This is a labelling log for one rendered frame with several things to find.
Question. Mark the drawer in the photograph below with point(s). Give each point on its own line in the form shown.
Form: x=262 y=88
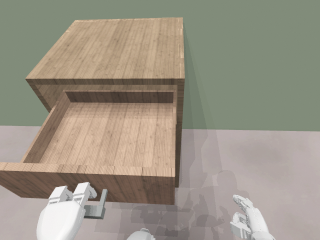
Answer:
x=120 y=140

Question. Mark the cabinet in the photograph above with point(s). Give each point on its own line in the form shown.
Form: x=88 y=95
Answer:
x=116 y=54

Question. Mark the robot left shin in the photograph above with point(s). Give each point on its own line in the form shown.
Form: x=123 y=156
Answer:
x=145 y=230

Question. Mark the right robot hand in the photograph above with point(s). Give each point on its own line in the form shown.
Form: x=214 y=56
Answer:
x=244 y=226

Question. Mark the left robot hand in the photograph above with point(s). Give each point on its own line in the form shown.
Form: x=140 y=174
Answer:
x=61 y=219

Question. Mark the handle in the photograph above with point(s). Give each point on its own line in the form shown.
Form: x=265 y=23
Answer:
x=96 y=211

